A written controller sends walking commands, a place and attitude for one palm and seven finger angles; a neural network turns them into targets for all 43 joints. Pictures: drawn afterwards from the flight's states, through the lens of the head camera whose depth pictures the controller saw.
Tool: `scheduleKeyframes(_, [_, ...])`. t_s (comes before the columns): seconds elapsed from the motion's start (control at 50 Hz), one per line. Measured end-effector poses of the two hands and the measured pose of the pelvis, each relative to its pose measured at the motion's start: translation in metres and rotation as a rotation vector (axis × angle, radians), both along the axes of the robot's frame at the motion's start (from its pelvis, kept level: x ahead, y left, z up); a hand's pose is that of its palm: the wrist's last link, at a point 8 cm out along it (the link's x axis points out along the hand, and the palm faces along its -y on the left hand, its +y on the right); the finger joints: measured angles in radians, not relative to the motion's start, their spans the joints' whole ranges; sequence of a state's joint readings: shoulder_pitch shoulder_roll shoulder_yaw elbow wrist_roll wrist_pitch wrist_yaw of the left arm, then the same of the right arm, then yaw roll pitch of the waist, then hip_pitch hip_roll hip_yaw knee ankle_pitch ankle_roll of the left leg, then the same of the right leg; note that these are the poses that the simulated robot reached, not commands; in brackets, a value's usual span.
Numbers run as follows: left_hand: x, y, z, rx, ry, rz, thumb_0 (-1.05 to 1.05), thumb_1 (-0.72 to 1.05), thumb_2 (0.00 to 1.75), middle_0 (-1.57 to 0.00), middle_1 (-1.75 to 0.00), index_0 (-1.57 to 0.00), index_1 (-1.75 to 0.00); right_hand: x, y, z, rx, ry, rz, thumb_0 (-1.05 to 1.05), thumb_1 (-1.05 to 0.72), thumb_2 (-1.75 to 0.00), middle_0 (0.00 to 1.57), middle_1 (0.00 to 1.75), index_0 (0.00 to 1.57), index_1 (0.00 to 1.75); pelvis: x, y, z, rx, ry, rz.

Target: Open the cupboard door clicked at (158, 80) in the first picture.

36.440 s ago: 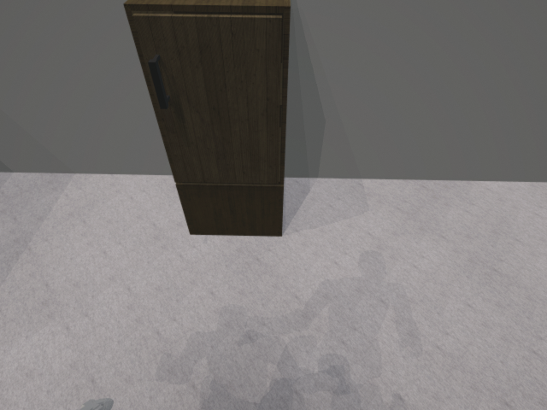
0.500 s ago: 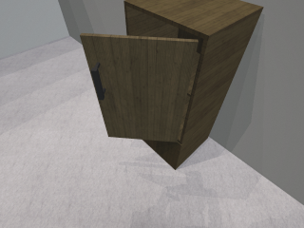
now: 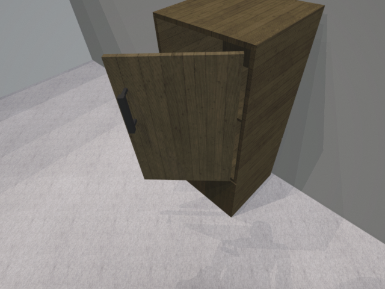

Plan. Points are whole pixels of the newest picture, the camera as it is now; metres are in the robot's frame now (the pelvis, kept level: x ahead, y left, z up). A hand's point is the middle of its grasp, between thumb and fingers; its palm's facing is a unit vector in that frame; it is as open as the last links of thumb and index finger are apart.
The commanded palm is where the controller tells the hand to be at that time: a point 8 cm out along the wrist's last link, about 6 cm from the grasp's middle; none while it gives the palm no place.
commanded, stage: look again from close up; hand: left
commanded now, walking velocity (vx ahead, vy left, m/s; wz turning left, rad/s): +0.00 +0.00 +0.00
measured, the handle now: (128, 111) +0.62 +0.24 +0.02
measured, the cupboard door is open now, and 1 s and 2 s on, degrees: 42 42 42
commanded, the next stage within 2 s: shuffle to correct the standing spot in 0.60 s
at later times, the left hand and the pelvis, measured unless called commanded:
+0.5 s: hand out of the picture +0.02 +0.14 -0.17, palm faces +0.01 -0.98 -0.20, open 7.4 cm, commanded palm none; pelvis +0.02 -0.03 +0.00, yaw +0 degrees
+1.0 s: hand out of the picture +0.03 +0.16 -0.18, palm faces +0.10 -0.97 -0.20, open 7.4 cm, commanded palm none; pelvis +0.04 -0.02 +0.00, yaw +2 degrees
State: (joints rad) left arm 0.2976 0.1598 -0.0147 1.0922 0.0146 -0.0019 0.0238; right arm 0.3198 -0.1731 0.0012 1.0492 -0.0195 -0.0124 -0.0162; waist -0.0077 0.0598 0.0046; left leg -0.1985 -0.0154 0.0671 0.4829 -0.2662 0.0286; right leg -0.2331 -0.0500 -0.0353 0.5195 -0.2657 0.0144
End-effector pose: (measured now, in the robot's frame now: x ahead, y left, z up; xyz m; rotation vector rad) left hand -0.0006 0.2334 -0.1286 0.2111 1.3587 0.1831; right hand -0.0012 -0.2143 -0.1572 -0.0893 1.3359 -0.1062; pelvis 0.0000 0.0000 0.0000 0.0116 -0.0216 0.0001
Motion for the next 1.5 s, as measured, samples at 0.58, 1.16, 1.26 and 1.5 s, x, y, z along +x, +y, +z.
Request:
scheduleKeyframes(0.58, [0.020, -0.046, -0.009, -0.058, 0.023, 0.010, 0.00, 0.91, 0.90, -0.20, -0.30, -0.20, -0.30, 0.024, -0.038, 0.010, -0.042, 0.044, 0.007, 0.00, -0.92, -0.90, 0.20, 0.29, 0.20, 0.30, 0.022, -0.034, 0.003, 0.000, 0.015, -0.002])
scheduleKeyframes(1.16, [0.034, 0.001, -0.020, -0.060, 0.103, 0.067, 0.00, 0.91, 0.90, -0.20, -0.30, -0.20, -0.30, 0.057, -0.006, 0.014, -0.075, 0.039, 0.008, 0.00, -0.91, -0.90, 0.20, 0.29, 0.20, 0.30, 0.061, 0.006, -0.004, 0.008, 0.030, 0.000])
scheduleKeyframes(1.26, [0.083, 0.006, -0.011, -0.044, 0.020, 0.037, 0.00, 0.91, 0.90, -0.20, -0.30, -0.19, -0.30, 0.055, 0.014, 0.010, -0.026, 0.094, 0.011, 0.00, -0.91, -0.90, 0.20, 0.29, 0.20, 0.30, 0.075, 0.009, 0.000, 0.010, 0.039, 0.010])
scheduleKeyframes(1.5, [0.150, -0.002, -0.010, -0.022, -0.143, 0.016, -0.01, 0.93, 0.90, -0.20, -0.30, -0.20, -0.30, 0.094, 0.012, -0.001, -0.022, 0.103, -0.005, 0.01, -0.92, -0.90, 0.20, 0.29, 0.20, 0.30, 0.095, 0.005, -0.006, 0.000, 0.028, 0.050])
